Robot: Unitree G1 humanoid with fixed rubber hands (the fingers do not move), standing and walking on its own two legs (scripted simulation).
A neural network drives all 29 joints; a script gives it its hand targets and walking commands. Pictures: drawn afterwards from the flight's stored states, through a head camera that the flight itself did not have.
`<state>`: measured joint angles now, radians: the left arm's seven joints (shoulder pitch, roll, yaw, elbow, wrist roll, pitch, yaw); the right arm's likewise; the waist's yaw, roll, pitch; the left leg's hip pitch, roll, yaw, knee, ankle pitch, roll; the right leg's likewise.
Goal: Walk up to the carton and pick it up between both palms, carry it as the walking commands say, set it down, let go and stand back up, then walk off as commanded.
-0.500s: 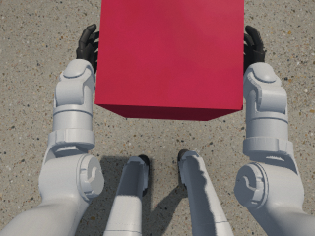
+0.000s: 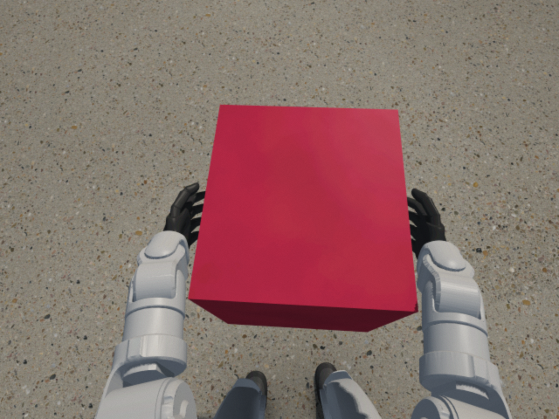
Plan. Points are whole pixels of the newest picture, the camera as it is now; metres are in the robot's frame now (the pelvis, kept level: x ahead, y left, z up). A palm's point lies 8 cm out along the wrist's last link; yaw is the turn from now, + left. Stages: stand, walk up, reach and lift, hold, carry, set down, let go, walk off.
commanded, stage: reach and lift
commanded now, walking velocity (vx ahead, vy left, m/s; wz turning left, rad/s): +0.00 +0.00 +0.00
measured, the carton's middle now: (301, 231) +0.41 -0.04 -0.12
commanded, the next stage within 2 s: none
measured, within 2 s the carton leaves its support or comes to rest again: neither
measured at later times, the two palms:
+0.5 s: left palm (160, 236) +0.37 +0.15 +0.03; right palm (462, 251) +0.32 -0.21 +0.03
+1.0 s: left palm (141, 248) +0.33 +0.15 +0.09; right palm (502, 267) +0.29 -0.21 +0.09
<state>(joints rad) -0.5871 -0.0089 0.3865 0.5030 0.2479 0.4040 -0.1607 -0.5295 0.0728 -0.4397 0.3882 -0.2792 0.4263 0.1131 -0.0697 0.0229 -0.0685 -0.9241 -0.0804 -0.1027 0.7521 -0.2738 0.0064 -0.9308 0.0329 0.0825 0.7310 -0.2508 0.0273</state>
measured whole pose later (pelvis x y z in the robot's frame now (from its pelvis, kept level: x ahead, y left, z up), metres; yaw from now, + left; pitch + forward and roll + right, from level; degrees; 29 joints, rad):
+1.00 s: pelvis +0.02 +0.00 +0.05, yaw +0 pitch -3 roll +0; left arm -0.30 -0.02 0.27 0.35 0.20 0.63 -0.14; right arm -0.28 0.07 -0.29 0.24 -0.27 0.69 0.11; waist -0.10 0.01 -0.02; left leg -0.13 -0.06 -0.11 0.36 -0.18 0.02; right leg -0.14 0.02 0.09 0.34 -0.15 0.02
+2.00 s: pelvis +0.02 -0.01 +0.05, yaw -1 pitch -6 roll +0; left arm -0.21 -0.04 0.26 0.18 0.19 0.73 -0.14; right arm -0.21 0.07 -0.24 0.15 -0.23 0.74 0.11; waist 0.00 0.01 0.02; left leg -0.01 -0.04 -0.10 0.26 -0.15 0.01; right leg -0.03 0.03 0.09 0.25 -0.13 0.00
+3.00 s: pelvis +0.02 -0.01 +0.05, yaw -1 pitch -6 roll +0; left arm -0.19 -0.05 0.25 0.14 0.18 0.73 -0.13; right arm -0.20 0.06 -0.22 0.12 -0.23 0.73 0.11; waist 0.00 0.01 0.04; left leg -0.02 -0.04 -0.09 0.27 -0.15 0.01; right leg -0.05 0.03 0.10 0.28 -0.13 0.00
